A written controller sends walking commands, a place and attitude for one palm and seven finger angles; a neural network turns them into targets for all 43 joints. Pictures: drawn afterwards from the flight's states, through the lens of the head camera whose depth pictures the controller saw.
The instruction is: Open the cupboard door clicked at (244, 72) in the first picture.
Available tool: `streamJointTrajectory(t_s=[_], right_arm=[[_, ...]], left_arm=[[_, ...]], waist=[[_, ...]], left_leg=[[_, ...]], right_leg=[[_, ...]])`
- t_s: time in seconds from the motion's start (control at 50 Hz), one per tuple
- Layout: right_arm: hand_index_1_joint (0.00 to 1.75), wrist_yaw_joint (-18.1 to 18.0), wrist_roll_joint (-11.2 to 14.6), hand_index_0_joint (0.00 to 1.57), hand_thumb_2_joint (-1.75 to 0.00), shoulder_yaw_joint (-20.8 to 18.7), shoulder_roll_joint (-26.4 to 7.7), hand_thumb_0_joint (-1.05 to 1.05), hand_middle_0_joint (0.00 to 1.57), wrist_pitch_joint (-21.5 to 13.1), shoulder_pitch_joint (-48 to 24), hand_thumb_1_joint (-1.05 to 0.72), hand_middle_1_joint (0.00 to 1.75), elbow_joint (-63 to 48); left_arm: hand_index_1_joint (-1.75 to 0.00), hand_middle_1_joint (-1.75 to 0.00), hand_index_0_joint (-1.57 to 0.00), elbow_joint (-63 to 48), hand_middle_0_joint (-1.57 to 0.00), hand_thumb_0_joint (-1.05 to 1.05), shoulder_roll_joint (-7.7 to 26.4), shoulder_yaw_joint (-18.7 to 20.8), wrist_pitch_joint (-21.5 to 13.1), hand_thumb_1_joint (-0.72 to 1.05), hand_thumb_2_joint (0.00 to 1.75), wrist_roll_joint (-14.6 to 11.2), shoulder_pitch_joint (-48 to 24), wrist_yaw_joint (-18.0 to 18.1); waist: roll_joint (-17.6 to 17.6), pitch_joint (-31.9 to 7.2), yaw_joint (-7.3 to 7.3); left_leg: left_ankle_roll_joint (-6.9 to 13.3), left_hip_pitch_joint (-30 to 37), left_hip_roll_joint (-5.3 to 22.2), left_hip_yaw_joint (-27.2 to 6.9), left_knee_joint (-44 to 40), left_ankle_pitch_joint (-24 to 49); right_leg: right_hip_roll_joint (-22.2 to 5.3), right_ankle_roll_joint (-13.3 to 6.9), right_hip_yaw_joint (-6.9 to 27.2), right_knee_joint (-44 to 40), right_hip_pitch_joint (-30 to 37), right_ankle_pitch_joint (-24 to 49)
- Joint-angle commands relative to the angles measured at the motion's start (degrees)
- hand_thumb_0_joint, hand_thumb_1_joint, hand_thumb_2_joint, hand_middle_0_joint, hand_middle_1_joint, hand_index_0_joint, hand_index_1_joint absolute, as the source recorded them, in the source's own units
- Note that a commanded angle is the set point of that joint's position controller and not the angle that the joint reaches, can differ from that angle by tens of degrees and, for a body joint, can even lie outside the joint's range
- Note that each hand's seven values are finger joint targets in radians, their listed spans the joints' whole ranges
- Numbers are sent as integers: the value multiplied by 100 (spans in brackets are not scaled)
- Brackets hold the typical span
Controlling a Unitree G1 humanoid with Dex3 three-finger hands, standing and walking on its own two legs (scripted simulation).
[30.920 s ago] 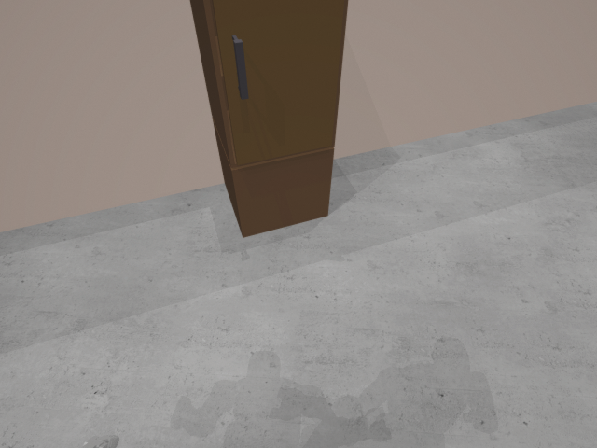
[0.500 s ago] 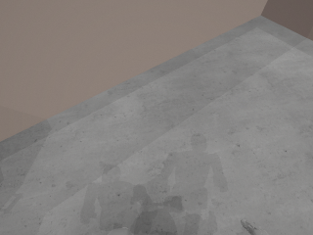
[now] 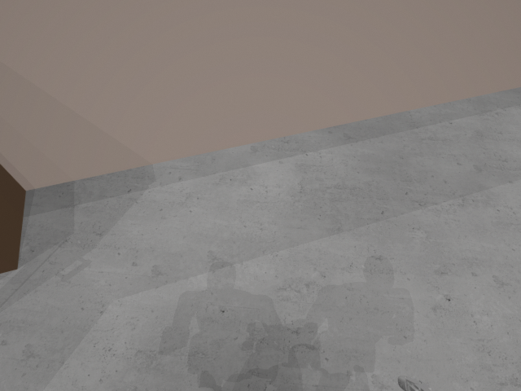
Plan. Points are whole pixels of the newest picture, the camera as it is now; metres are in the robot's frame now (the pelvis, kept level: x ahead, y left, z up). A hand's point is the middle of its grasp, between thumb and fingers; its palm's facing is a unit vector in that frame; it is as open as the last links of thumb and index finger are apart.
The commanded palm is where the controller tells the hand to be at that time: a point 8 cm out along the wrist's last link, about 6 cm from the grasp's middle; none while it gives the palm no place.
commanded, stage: turn to face it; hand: left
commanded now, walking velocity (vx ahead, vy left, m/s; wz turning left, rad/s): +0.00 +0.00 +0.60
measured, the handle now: out of the picture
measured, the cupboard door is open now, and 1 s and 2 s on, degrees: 45 45 45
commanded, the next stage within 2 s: take the last steps up to it in 1.70 s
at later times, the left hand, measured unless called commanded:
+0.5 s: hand out of the picture +0.03 +0.17 -0.15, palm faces +0.27 -0.93 -0.26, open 7.4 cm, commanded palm none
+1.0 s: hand out of the picture -0.01 +0.17 -0.14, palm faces +0.55 -0.78 -0.30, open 7.4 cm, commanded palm none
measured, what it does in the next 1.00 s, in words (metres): steps on the spot, turning left: right foot, then left foot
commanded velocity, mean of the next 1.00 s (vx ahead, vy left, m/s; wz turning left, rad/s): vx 0.00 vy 0.00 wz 0.60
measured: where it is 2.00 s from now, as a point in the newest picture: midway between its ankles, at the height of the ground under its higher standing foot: outside the picture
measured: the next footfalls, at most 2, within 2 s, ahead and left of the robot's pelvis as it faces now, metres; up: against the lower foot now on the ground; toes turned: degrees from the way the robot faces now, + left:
right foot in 0.30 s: +0.06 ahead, -0.16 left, +0.00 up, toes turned +6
left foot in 0.60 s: +0.01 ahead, +0.10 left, +0.00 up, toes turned +25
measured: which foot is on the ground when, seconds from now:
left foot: down 0.00-0.30, up 0.32-0.58, down 0.60-0.90, up 0.92-1.00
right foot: up 0.00-0.28, down 0.30-0.60, up 0.62-0.88, down 0.90-1.00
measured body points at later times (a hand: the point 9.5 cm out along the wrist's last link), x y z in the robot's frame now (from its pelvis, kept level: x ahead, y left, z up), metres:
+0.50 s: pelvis +0.01 -0.04 +0.01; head +0.07 -0.03 +0.46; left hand +0.02 +0.22 -0.13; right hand +0.17 -0.27 -0.13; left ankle -0.03 +0.08 -0.67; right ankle +0.02 -0.16 -0.72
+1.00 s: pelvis +0.03 -0.06 +0.01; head +0.08 -0.04 +0.45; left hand -0.04 +0.21 -0.12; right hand +0.25 -0.23 -0.14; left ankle -0.05 +0.05 -0.67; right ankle +0.09 -0.17 -0.72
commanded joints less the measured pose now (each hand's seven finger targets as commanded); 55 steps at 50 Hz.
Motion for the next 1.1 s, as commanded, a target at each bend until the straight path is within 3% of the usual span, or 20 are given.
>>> streamJointTrajectory(t_s=[0.0,0.08,0.22,0.24,0.26,0.28,0.38,0.46,0.52,0.54,0.56,0.58,0.68,0.78,0.84,0.88,0.9,0.94,0.98,1.08], right_arm=[[30,-220,-95,20,-90,-383,-1492,0,20,-155,1094,-90,30,-81],[30,-313,-82,20,-90,-242,-1081,0,20,-211,295,-90,30,-231],[30,-277,-43,20,-90,-318,-1114,0,20,-101,-37,-90,30,-297],[30,-251,2,20,-90,-301,-920,0,20,-91,-107,-90,30,-375],[30,-197,39,20,-90,-248,-550,0,20,-85,-74,-90,30,-498],[30,-152,3,20,-90,-251,-570,0,20,-82,-167,-90,30,-569],[30,-54,9,20,-90,-176,-354,0,20,31,-183,-90,30,-301],[30,-21,48,20,-90,-82,-207,0,20,-40,-402,-90,30,-360],[30,-45,19,20,-90,-98,-393,0,20,-88,8,-90,30,-287],[30,-52,-2,20,-90,-167,-654,0,20,-126,325,-90,30,-221],[30,-81,-54,20,-90,-330,-1293,0,20,-174,706,-90,30,-207],[30,-147,-63,20,-90,-409,-1656,0,20,-129,1122,-90,30,-104],[30,-297,-96,20,-90,-255,-1142,0,20,-174,125,-90,30,-296],[30,-268,-97,20,-90,-304,-1166,0,20,-132,116,-90,30,-265],[30,-247,-32,20,-90,-319,-1067,0,20,-74,-207,-90,30,-384],[30,-167,28,20,-90,-238,-465,0,20,-74,-208,-90,30,-593],[30,-119,-23,20,-90,-247,-600,0,20,-59,-207,-90,30,-615],[30,-98,-30,20,-90,-285,-618,0,20,34,-185,-90,30,-423],[30,-47,4,20,-90,-208,-446,0,20,35,-164,-90,30,-356],[30,-20,44,20,-90,-63,-225,0,20,-81,-399,-90,30,-388]], left_arm=[[-30,-30,-20,-733,-20,0,717,232,37,90,90,-18,-748,90],[-30,-30,-20,-401,-20,0,637,238,56,90,90,-58,-476,31],[-30,-30,-20,-273,-20,0,628,252,-28,90,90,-99,104,51],[-30,-30,-20,-252,-20,0,870,320,-83,90,90,-59,367,89],[-30,-30,-20,-252,-20,0,1400,435,-128,90,90,37,481,147],[-30,-30,-20,-314,-20,0,1577,413,-110,90,90,44,389,145],[-30,-30,-20,-438,-20,0,923,251,-145,90,90,21,-279,189],[-30,-30,-20,-226,-20,0,1202,334,-156,90,90,42,193,169],[-30,-30,-20,-238,-20,0,1264,382,-120,90,90,-25,134,124],[-30,-30,-20,-292,-20,0,1181,369,-97,90,90,-67,60,95],[-30,-30,-20,-483,-20,0,811,306,-62,90,90,-89,42,60],[-30,-30,-20,-708,-20,0,657,200,-18,90,90,-62,-354,69],[-30,-30,-20,-397,-20,0,655,255,85,90,90,-47,-426,29],[-30,-30,-20,-399,-20,0,558,223,38,90,90,-72,-300,20],[-30,-30,-20,-278,-20,0,707,291,-37,90,90,-71,309,62],[-30,-30,-20,-331,-20,0,1536,441,-126,90,90,65,469,138],[-30,-30,-20,-418,-20,0,1545,371,-101,90,90,27,276,132],[-30,-30,-20,-494,-20,0,1109,291,-127,90,90,1,-187,176],[-30,-30,-20,-533,-20,0,942,241,-129,90,90,19,-381,180],[-30,-30,-20,-243,-20,0,1275,352,-151,90,90,27,304,154]], waist=[[1440,-1041,-555],[1235,-780,-85],[1067,-852,184],[448,-896,326],[-1106,-854,398],[-1419,-707,417],[-1118,-487,33],[-963,-770,282],[-763,-899,44],[-225,-1066,-167],[1475,-1332,-353],[1820,-1286,-570],[1251,-678,-74],[1204,-851,-59],[944,-874,265],[-1486,-732,404],[-1096,-635,328],[-1383,-393,49],[-1210,-398,-42],[-851,-851,284]], left_leg=[[1424,1490,2149,-2837,-1333,2755],[945,916,1327,-1856,-1246,2638],[631,-121,883,-1965,-797,1660],[351,-714,522,-1748,-316,777],[-96,-1707,-287,-841,859,-926],[-155,-1603,-341,-587,2403,-2069],[-327,-1307,143,-335,2705,-1276],[-289,-779,-22,94,1034,-1141],[-176,208,-116,201,-332,-80],[-25,1062,127,-126,-865,804],[649,2038,1636,-2140,-1068,2584],[1440,1959,2437,-3013,-1235,3586],[942,533,1332,-1994,-1379,1670],[861,392,1090,-2087,-1248,1586],[558,-452,723,-2022,-739,887],[-195,-1799,-557,-580,1496,-1613],[-127,-1525,-275,-744,2701,-1875],[-186,-1705,26,-769,3702,-1315],[-294,-1399,126,-456,3033,-1198],[-267,-681,-108,187,594,-939]], right_leg=[[268,195,1036,2519,-1820,-1424],[391,198,1160,2169,-1317,-496],[872,63,835,-815,825,395],[432,-52,1269,-1724,1500,623],[-1022,-596,2801,-2374,1960,598],[-1918,-1170,3191,-2564,1211,873],[-919,-948,1199,-1826,997,3084],[-1031,-891,983,-1341,1626,3896],[-939,-527,597,-706,1199,3400],[-817,-257,386,-14,562,2839],[-56,187,134,1308,-937,82],[285,241,648,2250,-1619,-1902],[364,177,1164,2229,-1178,-587],[760,105,927,582,-240,-456],[798,32,898,-1096,1104,516],[-1528,-882,3263,-2596,1643,367],[-1815,-1244,3103,-2587,879,447],[-1223,-1091,2379,-2325,627,1058],[-935,-948,1364,-1997,773,2393],[-1011,-804,886,-1102,1750,4111]])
